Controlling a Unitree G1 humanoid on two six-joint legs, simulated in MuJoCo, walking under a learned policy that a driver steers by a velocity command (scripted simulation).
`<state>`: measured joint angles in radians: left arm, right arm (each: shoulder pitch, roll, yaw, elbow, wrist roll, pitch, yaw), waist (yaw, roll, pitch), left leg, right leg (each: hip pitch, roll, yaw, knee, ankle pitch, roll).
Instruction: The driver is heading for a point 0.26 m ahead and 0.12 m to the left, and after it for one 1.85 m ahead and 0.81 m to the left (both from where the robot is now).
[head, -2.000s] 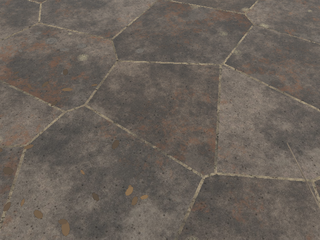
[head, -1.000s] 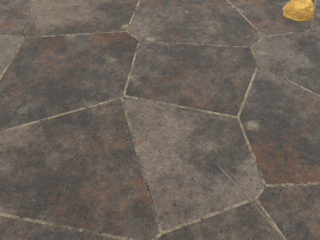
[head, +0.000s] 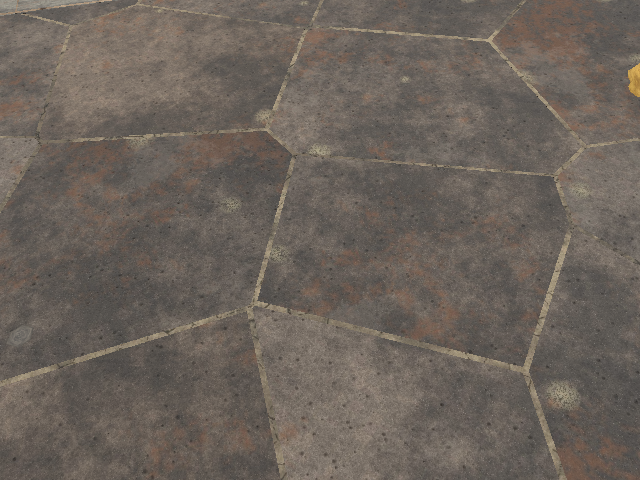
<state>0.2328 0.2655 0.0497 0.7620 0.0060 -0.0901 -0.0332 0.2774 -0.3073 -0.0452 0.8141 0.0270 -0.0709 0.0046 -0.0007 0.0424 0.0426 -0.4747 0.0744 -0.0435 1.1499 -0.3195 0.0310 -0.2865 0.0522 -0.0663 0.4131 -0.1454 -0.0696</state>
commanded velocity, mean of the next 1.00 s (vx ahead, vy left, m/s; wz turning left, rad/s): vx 0.50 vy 0.00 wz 0.50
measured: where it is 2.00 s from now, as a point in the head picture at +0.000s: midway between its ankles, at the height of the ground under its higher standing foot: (166, 284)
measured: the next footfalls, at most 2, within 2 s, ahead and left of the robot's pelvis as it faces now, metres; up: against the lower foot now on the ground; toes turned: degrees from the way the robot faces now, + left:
left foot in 0.40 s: +0.37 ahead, +0.17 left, +0.00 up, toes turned +14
right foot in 0.88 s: +0.70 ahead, +0.07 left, +0.00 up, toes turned +32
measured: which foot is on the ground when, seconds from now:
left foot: up 0.00-0.38, down 0.40-0.88, up 0.90-1.00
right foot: down 0.00-0.40, up 0.42-0.86, down 0.88-1.00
